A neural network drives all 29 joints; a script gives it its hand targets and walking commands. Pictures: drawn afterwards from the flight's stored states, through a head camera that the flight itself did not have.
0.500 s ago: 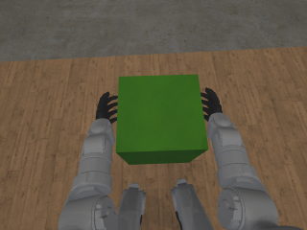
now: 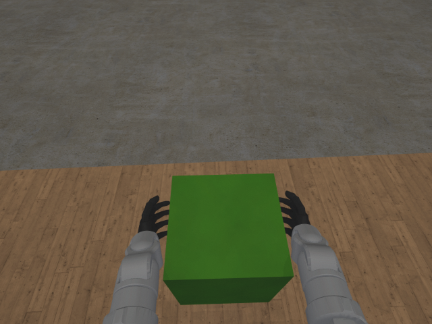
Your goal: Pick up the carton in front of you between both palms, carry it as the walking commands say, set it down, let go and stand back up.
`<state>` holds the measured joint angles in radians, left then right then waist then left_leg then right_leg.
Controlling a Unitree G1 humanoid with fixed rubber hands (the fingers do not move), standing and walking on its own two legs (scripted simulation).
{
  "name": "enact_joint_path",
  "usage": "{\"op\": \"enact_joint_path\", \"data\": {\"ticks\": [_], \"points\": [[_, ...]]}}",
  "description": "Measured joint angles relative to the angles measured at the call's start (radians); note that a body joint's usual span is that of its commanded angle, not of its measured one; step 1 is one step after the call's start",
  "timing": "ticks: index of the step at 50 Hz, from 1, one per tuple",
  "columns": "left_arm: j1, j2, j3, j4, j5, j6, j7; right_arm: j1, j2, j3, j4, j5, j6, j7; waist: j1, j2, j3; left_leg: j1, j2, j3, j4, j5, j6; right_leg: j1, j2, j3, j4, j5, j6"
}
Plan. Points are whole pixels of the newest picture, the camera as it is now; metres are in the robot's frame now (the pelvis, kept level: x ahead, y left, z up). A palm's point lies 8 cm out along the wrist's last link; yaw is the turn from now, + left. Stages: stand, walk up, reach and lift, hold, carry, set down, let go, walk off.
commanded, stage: reach and lift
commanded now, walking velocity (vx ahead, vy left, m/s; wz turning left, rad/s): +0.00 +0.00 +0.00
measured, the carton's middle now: (224, 243) +0.32 -0.01 -0.09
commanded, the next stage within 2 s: hold in 1.24 s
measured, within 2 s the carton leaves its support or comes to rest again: neither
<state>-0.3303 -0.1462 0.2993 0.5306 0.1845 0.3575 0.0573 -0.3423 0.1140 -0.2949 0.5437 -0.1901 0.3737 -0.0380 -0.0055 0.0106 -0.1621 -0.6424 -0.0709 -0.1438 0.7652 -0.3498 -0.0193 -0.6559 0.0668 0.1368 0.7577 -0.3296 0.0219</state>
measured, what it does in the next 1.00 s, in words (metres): stands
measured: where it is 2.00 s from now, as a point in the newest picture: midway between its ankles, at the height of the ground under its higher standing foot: outside the picture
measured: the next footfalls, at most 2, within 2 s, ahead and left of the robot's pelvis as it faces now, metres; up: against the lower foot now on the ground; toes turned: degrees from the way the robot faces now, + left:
none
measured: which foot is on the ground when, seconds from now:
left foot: down 0.00-1.00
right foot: down 0.00-1.00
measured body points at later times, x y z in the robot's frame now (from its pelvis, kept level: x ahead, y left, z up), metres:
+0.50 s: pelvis -0.01 +0.00 +0.03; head -0.04 +0.00 +0.48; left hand +0.30 +0.15 +0.05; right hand +0.30 -0.15 +0.04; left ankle +0.01 +0.13 -0.71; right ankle +0.02 -0.13 -0.71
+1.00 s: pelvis +0.01 +0.00 +0.04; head -0.02 +0.00 +0.49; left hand +0.31 +0.15 +0.06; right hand +0.31 -0.15 +0.06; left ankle +0.01 +0.13 -0.71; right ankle +0.02 -0.13 -0.71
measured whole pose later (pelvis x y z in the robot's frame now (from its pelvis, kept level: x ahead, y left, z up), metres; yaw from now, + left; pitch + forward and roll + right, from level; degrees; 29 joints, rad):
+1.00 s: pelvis +0.01 +0.00 +0.04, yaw +0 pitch -4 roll +0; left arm -0.27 -0.15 0.24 0.32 0.28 0.65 -0.01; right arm -0.26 0.15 -0.24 0.31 -0.27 0.67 -0.01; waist 0.00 0.00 -0.01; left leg -0.11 -0.04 -0.14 0.41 -0.22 -0.01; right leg -0.13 0.04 0.14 0.40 -0.21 0.01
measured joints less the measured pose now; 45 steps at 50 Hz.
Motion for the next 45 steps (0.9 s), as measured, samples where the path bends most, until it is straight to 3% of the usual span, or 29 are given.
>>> {"op": "enact_joint_path", "data": {"ticks": [11,15,20,31,45], "points": [[0.098,0.002,-0.056,-0.131,0.022,0.162,-0.026,0.109,0.031,0.045,-0.145,-0.023,0.160,0.001,0.005,-0.006,0.051,0.364,0.019,-0.006,-0.254,0.085,0.007,0.364,-0.016,0.007,-0.253,0.084,-0.007],[0.078,-0.003,-0.044,-0.131,0.058,0.214,-0.043,0.094,0.034,0.039,-0.150,-0.056,0.212,0.014,0.007,-0.006,0.078,0.434,0.021,-0.006,-0.287,0.100,0.008,0.435,-0.019,0.006,-0.286,0.099,-0.007],[0.034,-0.014,-0.006,-0.106,0.096,0.241,-0.059,0.050,0.044,0.003,-0.126,-0.095,0.240,0.030,0.005,-0.005,0.117,0.453,0.020,-0.005,-0.278,0.103,0.008,0.454,-0.020,0.004,-0.277,0.102,-0.007],[-0.009,-0.017,0.009,-0.123,0.105,0.247,-0.063,0.006,0.040,-0.007,-0.140,-0.098,0.246,0.035,0.008,-0.006,0.159,0.452,0.023,0.000,-0.280,0.115,0.004,0.450,-0.019,0.003,-0.274,0.112,-0.007],[0.046,-0.011,-0.035,-0.191,0.098,0.281,-0.070,0.062,0.042,0.037,-0.208,-0.089,0.279,0.031,0.009,-0.005,0.156,0.511,0.031,-0.001,-0.340,0.124,0.005,0.511,-0.021,-0.003,-0.336,0.122,-0.012]]}}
